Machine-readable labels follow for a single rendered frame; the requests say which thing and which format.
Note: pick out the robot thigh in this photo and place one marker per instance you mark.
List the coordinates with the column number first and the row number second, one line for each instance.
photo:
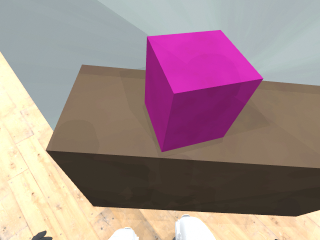
column 192, row 228
column 124, row 234

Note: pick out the robot right thigh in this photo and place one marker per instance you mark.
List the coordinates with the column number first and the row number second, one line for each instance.
column 192, row 228

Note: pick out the robot left hand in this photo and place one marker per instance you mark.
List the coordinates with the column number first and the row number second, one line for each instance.
column 40, row 236

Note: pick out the carton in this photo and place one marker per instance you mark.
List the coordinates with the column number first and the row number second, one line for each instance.
column 196, row 85

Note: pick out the robot left thigh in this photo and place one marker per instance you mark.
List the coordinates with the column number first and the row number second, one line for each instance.
column 124, row 234

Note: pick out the pedestal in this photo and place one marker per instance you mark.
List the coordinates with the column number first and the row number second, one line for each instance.
column 267, row 163

